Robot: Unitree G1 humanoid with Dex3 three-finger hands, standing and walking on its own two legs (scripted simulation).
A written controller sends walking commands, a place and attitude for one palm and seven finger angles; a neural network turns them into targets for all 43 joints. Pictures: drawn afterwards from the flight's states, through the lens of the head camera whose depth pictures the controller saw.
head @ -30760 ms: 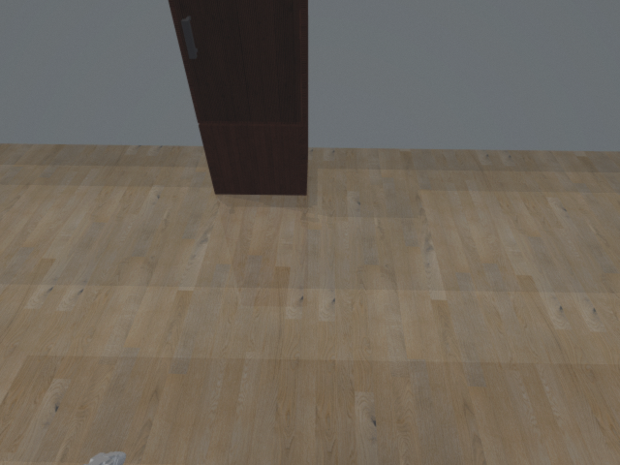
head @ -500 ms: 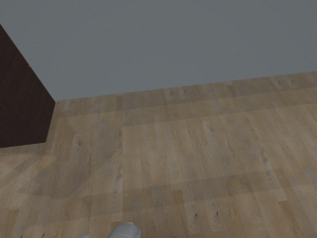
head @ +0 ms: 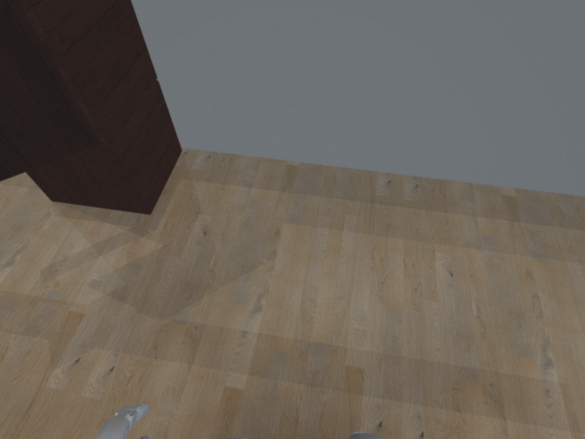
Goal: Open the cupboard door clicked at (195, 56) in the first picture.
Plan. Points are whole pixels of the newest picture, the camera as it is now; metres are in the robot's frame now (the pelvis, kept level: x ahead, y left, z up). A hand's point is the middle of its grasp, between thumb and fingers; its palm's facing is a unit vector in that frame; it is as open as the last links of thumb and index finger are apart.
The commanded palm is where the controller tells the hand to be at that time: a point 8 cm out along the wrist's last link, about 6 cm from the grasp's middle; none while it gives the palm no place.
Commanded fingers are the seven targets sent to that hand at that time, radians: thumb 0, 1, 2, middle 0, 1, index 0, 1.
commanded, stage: turn to face it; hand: left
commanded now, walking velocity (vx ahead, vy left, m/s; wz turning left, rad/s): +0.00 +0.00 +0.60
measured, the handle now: out of the picture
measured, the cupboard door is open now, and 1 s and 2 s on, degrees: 42 42 42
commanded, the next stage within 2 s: take the last steps up to it in 0.94 s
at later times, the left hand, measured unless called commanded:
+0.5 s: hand out of the picture -0.03 +0.21 -0.19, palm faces +0.36 -0.90 -0.24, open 7.4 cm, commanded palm none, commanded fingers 0.00 0.90 0.90 -0.20 -0.30 -0.20 -0.30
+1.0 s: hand out of the picture +0.05 +0.18 -0.15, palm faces +0.47 -0.85 -0.25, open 7.4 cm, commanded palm none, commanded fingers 0.00 0.90 0.90 -0.20 -0.30 -0.20 -0.30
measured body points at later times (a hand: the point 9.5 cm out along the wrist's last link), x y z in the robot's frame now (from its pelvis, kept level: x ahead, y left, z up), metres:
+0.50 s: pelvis +0.02 +0.00 -0.02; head +0.06 +0.04 +0.43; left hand -0.05 +0.26 -0.17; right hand +0.23 -0.20 -0.13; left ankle -0.01 +0.09 -0.74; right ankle -0.01 -0.14 -0.71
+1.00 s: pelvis +0.05 -0.03 +0.00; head +0.10 -0.03 +0.44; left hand +0.02 +0.23 -0.14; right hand +0.20 -0.22 -0.17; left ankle -0.02 +0.08 -0.70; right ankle +0.08 -0.13 -0.73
